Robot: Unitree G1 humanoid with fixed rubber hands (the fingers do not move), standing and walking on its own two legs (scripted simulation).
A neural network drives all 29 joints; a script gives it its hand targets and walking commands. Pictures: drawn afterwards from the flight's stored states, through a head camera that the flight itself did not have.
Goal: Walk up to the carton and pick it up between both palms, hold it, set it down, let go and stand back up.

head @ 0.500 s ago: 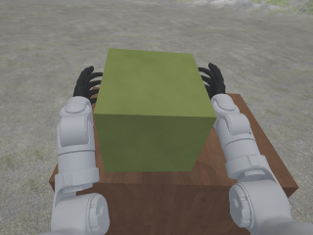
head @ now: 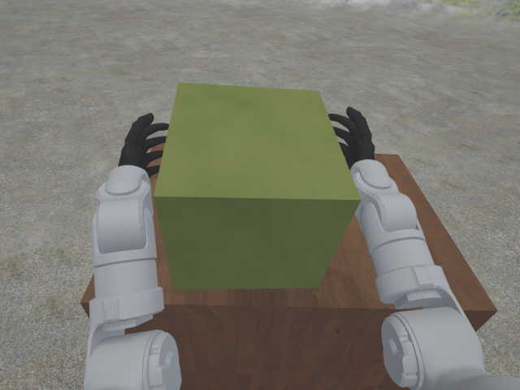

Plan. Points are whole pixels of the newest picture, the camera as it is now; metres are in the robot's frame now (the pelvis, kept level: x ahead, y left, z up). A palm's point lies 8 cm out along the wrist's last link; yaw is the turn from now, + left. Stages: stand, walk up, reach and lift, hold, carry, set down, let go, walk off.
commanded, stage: hold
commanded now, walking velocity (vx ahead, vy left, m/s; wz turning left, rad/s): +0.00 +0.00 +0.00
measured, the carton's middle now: (249, 186) +0.37 +0.01 +0.16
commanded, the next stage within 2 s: none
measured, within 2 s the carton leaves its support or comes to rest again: neither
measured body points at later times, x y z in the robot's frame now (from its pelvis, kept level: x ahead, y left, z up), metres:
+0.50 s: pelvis +0.00 +0.00 +0.00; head -0.06 +0.03 +0.44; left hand +0.37 +0.17 +0.21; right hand +0.38 -0.15 +0.22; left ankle +0.01 +0.12 -0.75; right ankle +0.02 -0.12 -0.75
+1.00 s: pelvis +0.00 +0.00 +0.00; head -0.06 +0.03 +0.45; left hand +0.37 +0.17 +0.21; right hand +0.38 -0.15 +0.22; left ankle +0.01 +0.12 -0.75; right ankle +0.02 -0.12 -0.75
